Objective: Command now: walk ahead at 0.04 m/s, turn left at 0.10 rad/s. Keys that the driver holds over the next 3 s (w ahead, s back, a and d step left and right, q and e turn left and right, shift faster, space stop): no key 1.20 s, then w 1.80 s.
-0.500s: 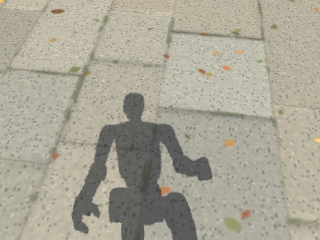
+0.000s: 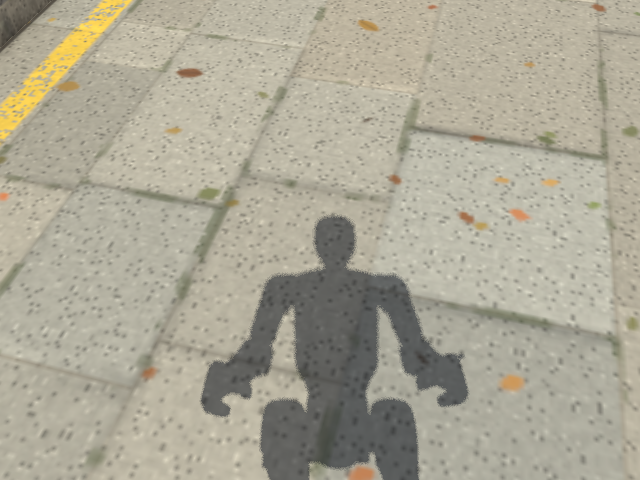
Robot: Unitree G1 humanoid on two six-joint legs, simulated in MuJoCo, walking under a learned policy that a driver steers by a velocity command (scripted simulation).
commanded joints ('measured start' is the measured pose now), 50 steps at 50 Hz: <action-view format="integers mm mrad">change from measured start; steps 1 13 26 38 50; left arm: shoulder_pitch -54 -37 -49 -21 23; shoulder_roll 105 104 94 87 72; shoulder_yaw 22 20 16 9 0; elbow -58 -8 89 167 212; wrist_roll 1 -11 -13 -13 -13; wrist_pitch -10 -8 4 10 11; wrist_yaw -6 -5 -6 3 8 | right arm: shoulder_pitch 83 37 45 55 84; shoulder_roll -93 -86 -91 -80 -65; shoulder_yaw -18 -29 -29 -20 -8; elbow -35 3 96 184 250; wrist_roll -6 10 13 14 15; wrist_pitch -12 10 3 -2 -5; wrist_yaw -2 -9 -22 -26 -29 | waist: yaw -53 6 4 5 4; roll -178 -4 -1 -3 -3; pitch -119 -54 -7 22 39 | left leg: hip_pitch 26 51 79 75 60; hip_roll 80 109 113 104 98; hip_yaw -22 -74 -66 -46 -30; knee -26 -57 -92 -121 -136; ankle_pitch -16 234 198 137 97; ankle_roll -23 1 -12 -19 -25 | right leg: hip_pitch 145 169 171 160 146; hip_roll -183 -33 -7 6 14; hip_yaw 184 36 24 17 15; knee -99 -13 -56 -87 -101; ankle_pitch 308 231 157 90 49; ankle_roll -166 -68 -60 -58 -61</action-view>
